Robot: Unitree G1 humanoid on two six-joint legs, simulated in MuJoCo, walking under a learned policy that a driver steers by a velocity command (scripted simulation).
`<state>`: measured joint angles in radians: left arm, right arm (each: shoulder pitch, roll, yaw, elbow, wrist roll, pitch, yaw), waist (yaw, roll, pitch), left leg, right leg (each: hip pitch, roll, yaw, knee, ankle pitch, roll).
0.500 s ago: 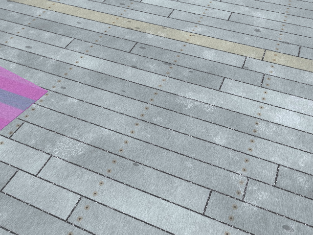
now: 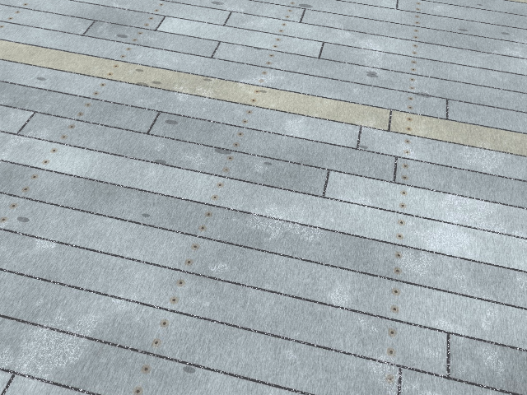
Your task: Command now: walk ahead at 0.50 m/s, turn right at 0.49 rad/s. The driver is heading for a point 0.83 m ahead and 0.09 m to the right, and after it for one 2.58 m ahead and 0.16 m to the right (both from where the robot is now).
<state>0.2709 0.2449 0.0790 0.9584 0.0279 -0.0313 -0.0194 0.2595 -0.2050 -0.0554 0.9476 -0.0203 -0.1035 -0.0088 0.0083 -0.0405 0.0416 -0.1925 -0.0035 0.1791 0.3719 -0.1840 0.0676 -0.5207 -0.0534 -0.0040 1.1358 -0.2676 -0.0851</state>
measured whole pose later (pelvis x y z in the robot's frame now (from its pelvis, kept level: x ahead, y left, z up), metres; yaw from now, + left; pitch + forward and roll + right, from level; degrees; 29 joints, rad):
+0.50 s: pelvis +0.25 -0.07 -0.01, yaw -16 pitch +0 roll -1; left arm 0.21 0.24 0.07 0.91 0.02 -0.03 -0.01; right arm 0.26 -0.22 -0.05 0.90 -0.03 -0.07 0.01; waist -0.02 0.02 0.07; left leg -0.44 0.12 0.02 1.19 -0.33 0.01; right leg -0.26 0.12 -0.08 0.45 -0.19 -0.14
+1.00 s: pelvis +0.52 -0.09 -0.02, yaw -3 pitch +0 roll +1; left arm 0.34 0.21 0.03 0.95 0.01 -0.09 0.01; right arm 0.16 -0.25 -0.07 0.86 -0.02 -0.04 0.02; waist 0.00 -0.01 0.06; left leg -0.40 -0.11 0.10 0.58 -0.18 0.15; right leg -0.25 0.01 -0.06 1.23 -0.38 -0.04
